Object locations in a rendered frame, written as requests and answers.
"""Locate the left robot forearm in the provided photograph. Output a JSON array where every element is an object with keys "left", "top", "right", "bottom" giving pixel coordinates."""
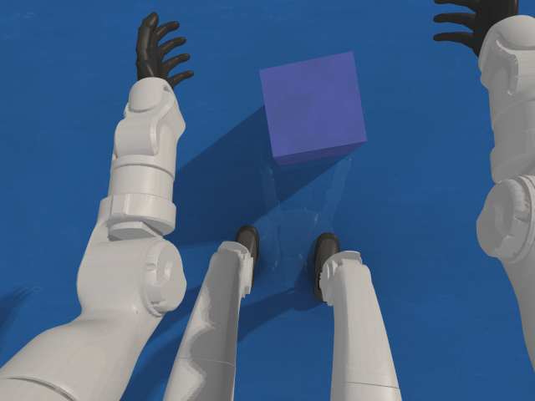
[{"left": 77, "top": 77, "right": 186, "bottom": 305}]

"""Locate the robot left upper arm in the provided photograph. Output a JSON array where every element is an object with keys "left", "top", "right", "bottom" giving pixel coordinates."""
[{"left": 0, "top": 237, "right": 186, "bottom": 401}]

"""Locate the robot right hand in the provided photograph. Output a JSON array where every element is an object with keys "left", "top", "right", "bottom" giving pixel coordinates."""
[{"left": 433, "top": 0, "right": 519, "bottom": 58}]

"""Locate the robot right upper arm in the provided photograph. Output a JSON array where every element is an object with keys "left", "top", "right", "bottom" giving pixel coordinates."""
[{"left": 476, "top": 175, "right": 535, "bottom": 372}]

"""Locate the robot left hand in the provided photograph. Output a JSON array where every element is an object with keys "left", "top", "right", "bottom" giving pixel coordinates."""
[{"left": 135, "top": 12, "right": 194, "bottom": 90}]

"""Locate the right robot forearm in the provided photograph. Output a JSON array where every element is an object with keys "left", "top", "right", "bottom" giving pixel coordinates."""
[{"left": 478, "top": 15, "right": 535, "bottom": 184}]

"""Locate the left robot thigh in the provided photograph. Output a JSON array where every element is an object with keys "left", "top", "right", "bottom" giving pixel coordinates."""
[{"left": 163, "top": 249, "right": 253, "bottom": 401}]

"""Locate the carton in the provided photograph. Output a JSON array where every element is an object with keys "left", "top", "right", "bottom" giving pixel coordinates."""
[{"left": 259, "top": 51, "right": 367, "bottom": 165}]

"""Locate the right robot shin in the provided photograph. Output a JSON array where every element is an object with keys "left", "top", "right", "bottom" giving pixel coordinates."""
[{"left": 319, "top": 251, "right": 371, "bottom": 291}]

